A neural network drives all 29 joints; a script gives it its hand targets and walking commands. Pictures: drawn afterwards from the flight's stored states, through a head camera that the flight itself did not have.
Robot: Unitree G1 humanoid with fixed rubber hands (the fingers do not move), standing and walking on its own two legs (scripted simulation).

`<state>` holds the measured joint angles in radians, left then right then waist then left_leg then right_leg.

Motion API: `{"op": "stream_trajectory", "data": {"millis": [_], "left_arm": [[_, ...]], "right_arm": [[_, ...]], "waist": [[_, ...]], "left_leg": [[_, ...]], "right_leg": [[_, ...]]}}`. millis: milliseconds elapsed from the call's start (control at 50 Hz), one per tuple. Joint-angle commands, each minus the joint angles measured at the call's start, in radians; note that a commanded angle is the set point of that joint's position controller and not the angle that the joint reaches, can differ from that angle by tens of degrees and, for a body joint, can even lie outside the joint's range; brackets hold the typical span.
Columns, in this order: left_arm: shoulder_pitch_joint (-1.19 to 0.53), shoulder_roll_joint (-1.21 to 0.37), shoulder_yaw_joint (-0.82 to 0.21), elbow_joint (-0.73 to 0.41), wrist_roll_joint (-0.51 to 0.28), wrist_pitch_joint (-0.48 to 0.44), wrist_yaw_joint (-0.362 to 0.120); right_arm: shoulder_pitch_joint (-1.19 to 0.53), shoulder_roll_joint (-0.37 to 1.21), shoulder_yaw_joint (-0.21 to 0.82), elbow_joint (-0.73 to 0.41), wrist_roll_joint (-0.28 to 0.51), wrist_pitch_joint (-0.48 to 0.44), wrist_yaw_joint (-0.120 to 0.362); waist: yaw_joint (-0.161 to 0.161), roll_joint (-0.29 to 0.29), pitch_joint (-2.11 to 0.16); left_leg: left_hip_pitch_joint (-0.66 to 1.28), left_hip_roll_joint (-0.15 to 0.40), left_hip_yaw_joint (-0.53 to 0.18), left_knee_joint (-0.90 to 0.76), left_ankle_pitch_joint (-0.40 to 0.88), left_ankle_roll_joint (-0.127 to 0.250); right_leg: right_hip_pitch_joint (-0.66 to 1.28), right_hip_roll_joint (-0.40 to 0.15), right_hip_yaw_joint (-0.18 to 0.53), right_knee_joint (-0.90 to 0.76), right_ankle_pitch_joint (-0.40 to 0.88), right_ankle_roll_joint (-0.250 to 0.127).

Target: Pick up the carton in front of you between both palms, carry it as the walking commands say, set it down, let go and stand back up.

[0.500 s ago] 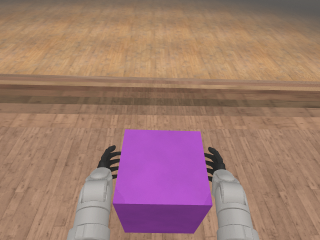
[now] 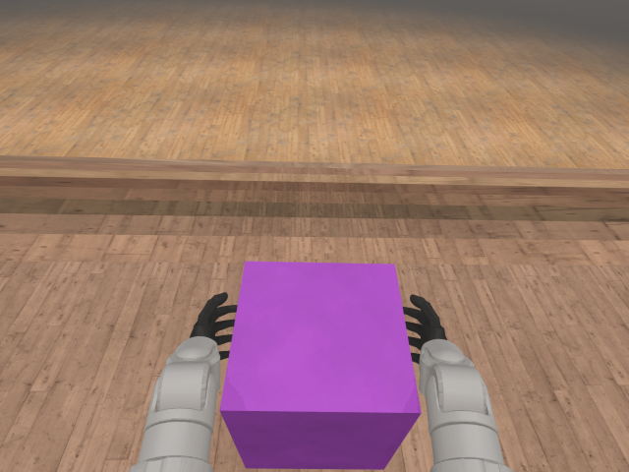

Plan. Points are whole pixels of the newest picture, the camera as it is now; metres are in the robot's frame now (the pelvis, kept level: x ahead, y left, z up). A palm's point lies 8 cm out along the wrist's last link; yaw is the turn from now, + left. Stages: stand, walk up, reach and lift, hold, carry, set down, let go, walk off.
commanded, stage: reach and lift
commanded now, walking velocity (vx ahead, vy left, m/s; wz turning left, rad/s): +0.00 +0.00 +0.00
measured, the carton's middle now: (317, 370) +0.29 +0.00 -0.05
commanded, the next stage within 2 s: hold in 0.24 s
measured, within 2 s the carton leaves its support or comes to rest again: neither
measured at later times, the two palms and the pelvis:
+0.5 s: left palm (203, 345) +0.27 +0.15 +0.04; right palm (440, 349) +0.28 -0.15 +0.04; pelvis -0.01 +0.00 +0.00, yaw +0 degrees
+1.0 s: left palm (203, 344) +0.28 +0.15 +0.04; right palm (439, 348) +0.28 -0.15 +0.04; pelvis -0.01 +0.00 +0.00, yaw +0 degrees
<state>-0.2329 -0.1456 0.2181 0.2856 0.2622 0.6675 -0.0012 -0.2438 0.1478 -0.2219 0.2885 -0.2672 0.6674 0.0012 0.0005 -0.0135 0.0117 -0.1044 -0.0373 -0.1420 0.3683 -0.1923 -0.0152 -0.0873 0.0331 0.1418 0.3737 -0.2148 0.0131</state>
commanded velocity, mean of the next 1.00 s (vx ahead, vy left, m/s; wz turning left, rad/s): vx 0.00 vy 0.00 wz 0.00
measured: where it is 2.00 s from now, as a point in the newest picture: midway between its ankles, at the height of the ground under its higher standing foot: (315, 447)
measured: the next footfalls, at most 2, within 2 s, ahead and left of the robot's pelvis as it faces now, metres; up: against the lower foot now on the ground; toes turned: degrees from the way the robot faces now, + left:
left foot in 1.40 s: +0.11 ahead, +0.09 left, +0.00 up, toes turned +7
right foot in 1.70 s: +0.37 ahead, -0.14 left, +0.00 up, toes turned -12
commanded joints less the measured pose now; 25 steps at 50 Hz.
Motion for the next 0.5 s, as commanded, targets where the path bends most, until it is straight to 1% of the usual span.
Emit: {"op": "stream_trajectory", "data": {"millis": [0, 20, 40, 60, 80, 100, 120, 140, 160, 180, 200, 220, 240, 260, 280, 300, 320, 340, 360, 380, 400, 420, 440, 460, 480], "left_arm": [[-0.443, -0.923, -0.539, -0.055, -0.233, -0.018, -0.223], [-0.438, -0.929, -0.539, -0.066, -0.223, -0.018, -0.223], [-0.437, -0.944, -0.559, -0.071, -0.247, -0.018, -0.227], [-0.459, -0.934, -0.56, -0.087, -0.238, -0.015, -0.23], [-0.411, -0.912, -0.558, -0.071, -0.24, -0.011, -0.231], [-0.447, -0.915, -0.556, -0.074, -0.237, -0.008, -0.233], [-0.44, -0.926, -0.536, -0.061, -0.239, 0.0, -0.231], [-0.456, -0.923, -0.543, -0.066, -0.24, -0.003, -0.232], [-0.446, -0.932, -0.528, -0.043, -0.23, 0.003, -0.233], [-0.493, -0.911, -0.539, -0.067, -0.228, -0.002, -0.233], [-0.485, -0.916, -0.547, -0.069, -0.234, -0.001, -0.233], [-0.459, -0.936, -0.577, -0.085, -0.244, 0.004, -0.233], [-0.471, -0.935, -0.591, -0.114, -0.267, 0.007, -0.231], [-0.468, -0.932, -0.599, -0.118, -0.277, 0.015, -0.228], [-0.456, -0.938, -0.608, -0.134, -0.284, 0.023, -0.223], [-0.451, -0.912, -0.608, -0.143, -0.267, 0.038, -0.217], [-0.433, -0.912, -0.605, -0.156, -0.265, 0.049, -0.218], [-0.4, -0.902, -0.599, -0.146, -0.269, 0.06, -0.218], [-0.458, -0.908, -0.573, -0.14, -0.262, 0.059, -0.22], [-0.439, -0.896, -0.576, -0.127, -0.252, 0.066, -0.221], [-0.433, -0.885, -0.564, -0.137, -0.248, 0.06, -0.221], [-0.461, -0.907, -0.569, -0.129, -0.254, 0.066, -0.224], [-0.491, -0.899, -0.572, -0.12, -0.255, 0.065, -0.222], [-0.489, -0.91, -0.572, -0.111, -0.254, 0.063, -0.224], [-0.511, -0.914, -0.562, -0.101, -0.25, 0.063, -0.225]], "right_arm": [[-0.422, 0.913, 0.531, -0.041, 0.227, -0.022, 0.23], [-0.445, 0.924, 0.548, -0.072, 0.244, -0.023, 0.229], [-0.431, 0.937, 0.569, -0.088, 0.253, -0.024, 0.23], [-0.442, 0.928, 0.554, -0.094, 0.25, -0.02, 0.225], [-0.41, 0.931, 0.556, -0.079, 0.253, -0.009, 0.223], [-0.419, 0.93, 0.545, -0.06, 0.246, -0.01, 0.222], [-0.439, 0.906, 0.543, -0.077, 0.241, -0.004, 0.224], [-0.438, 0.931, 0.557, -0.066, 0.244, -0.001, 0.227], [-0.453, 0.918, 0.546, -0.072, 0.238, -0.004, 0.232], [-0.461, 0.931, 0.534, -0.044, 0.233, -0.002, 0.231], [-0.469, 0.928, 0.551, -0.068, 0.244, -0.002, 0.229], [-0.447, 0.941, 0.563, -0.077, 0.255, 0.0, 0.228], [-0.435, 0.93, 0.57, -0.1, 0.261, 0.007, 0.226], [-0.438, 0.928, 0.587, -0.128, 0.269, 0.012, 0.225], [-0.43, 0.924, 0.589, -0.125, 0.271, 0.026, 0.222], [-0.429, 0.913, 0.596, -0.139, 0.28, 0.03, 0.222], [-0.42, 0.91, 0.598, -0.15, 0.284, 0.04, 0.22], [-0.422, 0.887, 0.597, -0.162, 0.282, 0.05, 0.224], [-0.452, 0.873, 0.585, -0.153, 0.263, 0.056, 0.221], [-0.42, 0.871, 0.569, -0.141, 0.262, 0.062, 0.218], [-0.435, 0.885, 0.58, -0.141, 0.272, 0.061, 0.223], [-0.434, 0.892, 0.566, -0.129, 0.259, 0.065, 0.223], [-0.452, 0.884, 0.554, -0.114, 0.248, 0.06, 0.229], [-0.471, 0.888, 0.561, -0.108, 0.258, 0.058, 0.229], [-0.491, 0.899, 0.555, -0.115, 0.256, 0.054, 0.23]], "waist": [[0.0, 0.001, -0.249], [0.025, 0.026, -0.258], [0.012, 0.013, -0.283], [-0.011, 0.013, -0.298], [0.005, -0.006, -0.271], [0.005, 0.013, -0.249], [-0.006, 0.002, -0.238], [0.007, -0.002, -0.217], [0.017, 0.006, -0.212], [0.006, 0.013, -0.203], [0.005, 0.004, -0.232], [0.0, 0.015, -0.255], [0.001, -0.008, -0.262], [-0.003, 0.001, -0.273], [-0.005, -0.008, -0.276], [-0.006, 0.027, -0.265], [0.002, 0.032, -0.247], [0.005, 0.009, -0.232], [-0.003, 0.002, -0.236], [-0.011, 0.022, -0.192], [0.009, 0.003, -0.193], [-0.011, 0.013, -0.196], [-0.02, 0.009, -0.182], [0.001, 0.017, -0.193], [-0.021, 0.015, -0.179]], "left_leg": [[0.107, -0.056, 0.065, -0.034, 0.27, -0.006], [0.091, -0.066, 0.068, -0.034, 0.272, -0.004], [0.09, -0.067, 0.065, -0.031, 0.297, -0.007], [0.102, -0.064, 0.066, -0.023, 0.296, -0.003], [0.114, -0.064, 0.069, -0.035, 0.284, -0.001], [0.089, -0.065, 0.07, -0.024, 0.239, 0.001], [0.101, -0.062, 0.073, -0.033, 0.221, 0.0], [0.079, -0.064, 0.073, -0.028, 0.19, 0.0], [0.073, -0.066, 0.078, -0.035, 0.173, 0.002], [0.06, -0.062, 0.079, -0.034, 0.154, 0.006], [0.074, -0.066, 0.077, -0.031, 0.193, 0.004], [0.085, -0.063, 0.076, -0.027, 0.237, 0.001], [0.1, -0.064, 0.074, -0.025, 0.256, 0.001], [0.112, -0.06, 0.064, -0.032, 0.269, 0.002], [0.113, -0.061, 0.063, -0.037, 0.263, -0.002], [0.132, -0.063, 0.063, -0.045, 0.263, -0.005], [0.097, -0.063, 0.066, -0.051, 0.243, -0.006], [0.107, -0.061, 0.066, -0.057, 0.252, -0.003], [0.108, -0.062, 0.069, -0.057, 0.234, -0.001], [0.099, -0.066, 0.071, -0.059, 0.207, -0.007], [0.091, -0.068, 0.077, -0.057, 0.192, 0.0], [0.073, -0.064, 0.071, -0.061, 0.153, -0.004], [0.101, -0.056, 0.073, -0.062, 0.142, 0.002], [0.086, -0.062, 0.082, -0.06, 0.136, 0.003], [0.078, -0.058, 0.075, -0.059, 0.119, 0.003]], "right_leg": [[0.048, 0.076, -0.074, -0.039, 0.237, 0.006], [0.05, 0.071, -0.072, -0.031, 0.253, 0.009], [0.085, 0.077, -0.065, -0.031, 0.275, 0.014], [0.089, 0.07, -0.06, -0.029, 0.29, 0.012], [0.068, 0.077, -0.068, -0.031, 0.276, 0.017], [0.071, 0.065, -0.061, -0.04, 0.237, 0.005], [0.047, 0.067, -0.063, -0.048, 0.205, 0.009], [0.051, 0.069, -0.067, -0.047, 0.19, 0.007], [0.049, 0.067, -0.073, -0.053, 0.158, 0.006], [0.035, 0.066, -0.065, -0.045, 0.161, 0.007], [0.048, 0.064, -0.067, -0.039, 0.203, 0.014], [0.081, 0.063, -0.06, -0.043, 0.229, 0.011], [0.076, 0.069, -0.067, -0.046, 0.239, 0.014], [0.063, 0.069, -0.056, -0.042, 0.262, 0.013], [0.088, 0.073, -0.062, -0.044, 0.267, 0.014], [0.077, 0.067, -0.057, -0.039, 0.278, 0.015], [0.102, 0.067, -0.059, -0.051, 0.258, 0.012], [0.092, 0.071, -0.069, -0.057, 0.23, 0.013], [0.086, 0.071, -0.071, -0.068, 0.202, 0.013], [0.077, 0.069, -0.071, -0.073, 0.192, 0.008], [0.075, 0.067, -0.068, -0.067, 0.186, 0.017], [0.095, 0.066, -0.064, -0.072, 0.161, 0.01], [0.047, 0.073, -0.073, -0.06, 0.149, 0.007], [0.073, 0.067, -0.072, -0.07, 0.133, 0.007], [0.051, 0.065, -0.067, -0.068, 0.121, 0.006]]}}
